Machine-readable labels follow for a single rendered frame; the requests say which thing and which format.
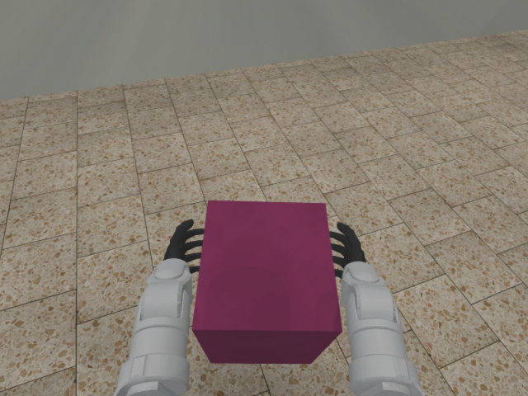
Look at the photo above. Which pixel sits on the left robot forearm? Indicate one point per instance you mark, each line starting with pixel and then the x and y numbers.
pixel 157 364

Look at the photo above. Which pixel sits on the right robot forearm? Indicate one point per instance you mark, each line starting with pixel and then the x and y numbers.
pixel 379 360

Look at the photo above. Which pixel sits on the left robot hand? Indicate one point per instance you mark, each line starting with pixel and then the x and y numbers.
pixel 178 246

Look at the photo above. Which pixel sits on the right robot hand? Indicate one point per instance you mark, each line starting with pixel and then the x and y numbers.
pixel 352 251

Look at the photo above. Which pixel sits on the carton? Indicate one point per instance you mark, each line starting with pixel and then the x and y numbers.
pixel 266 291

